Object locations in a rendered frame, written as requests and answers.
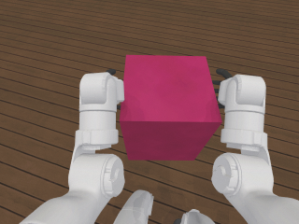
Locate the left robot thigh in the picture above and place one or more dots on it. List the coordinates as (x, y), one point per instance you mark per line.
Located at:
(137, 208)

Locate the right robot hand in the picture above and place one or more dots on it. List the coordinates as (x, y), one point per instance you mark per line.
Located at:
(226, 75)

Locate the robot thigh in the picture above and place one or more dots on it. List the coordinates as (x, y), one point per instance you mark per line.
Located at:
(137, 208)
(196, 218)

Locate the robot left forearm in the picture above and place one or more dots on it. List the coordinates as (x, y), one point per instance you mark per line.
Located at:
(99, 94)

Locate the right robot thigh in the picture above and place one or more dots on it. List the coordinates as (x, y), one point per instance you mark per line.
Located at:
(196, 218)

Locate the left robot upper arm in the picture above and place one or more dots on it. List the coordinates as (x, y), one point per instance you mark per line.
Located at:
(94, 179)

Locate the right robot upper arm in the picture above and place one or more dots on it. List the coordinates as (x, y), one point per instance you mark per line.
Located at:
(247, 183)

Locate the robot right forearm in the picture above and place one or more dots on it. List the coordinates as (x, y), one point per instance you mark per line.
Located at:
(243, 97)

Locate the carton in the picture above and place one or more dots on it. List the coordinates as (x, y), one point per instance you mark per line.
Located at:
(170, 109)

